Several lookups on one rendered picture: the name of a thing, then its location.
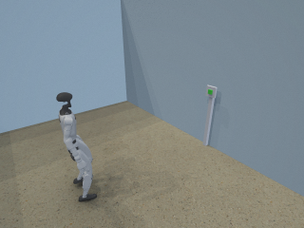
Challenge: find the robot right upper arm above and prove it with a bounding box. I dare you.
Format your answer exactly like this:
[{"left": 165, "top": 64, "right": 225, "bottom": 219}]
[{"left": 63, "top": 116, "right": 73, "bottom": 144}]

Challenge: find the humanoid robot head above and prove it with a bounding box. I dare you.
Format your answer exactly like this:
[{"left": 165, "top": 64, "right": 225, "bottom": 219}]
[{"left": 56, "top": 92, "right": 73, "bottom": 116}]

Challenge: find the panel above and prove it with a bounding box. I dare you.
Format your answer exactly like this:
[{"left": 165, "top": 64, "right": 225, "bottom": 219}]
[{"left": 202, "top": 85, "right": 218, "bottom": 146}]

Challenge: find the right robot hand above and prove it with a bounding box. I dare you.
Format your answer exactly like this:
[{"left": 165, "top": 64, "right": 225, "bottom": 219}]
[{"left": 77, "top": 160, "right": 90, "bottom": 175}]

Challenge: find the right robot forearm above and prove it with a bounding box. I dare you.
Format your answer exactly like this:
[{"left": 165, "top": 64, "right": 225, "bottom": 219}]
[{"left": 65, "top": 139, "right": 82, "bottom": 162}]

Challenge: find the robot left foot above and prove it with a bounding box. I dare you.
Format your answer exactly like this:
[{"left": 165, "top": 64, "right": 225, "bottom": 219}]
[{"left": 73, "top": 177, "right": 84, "bottom": 184}]

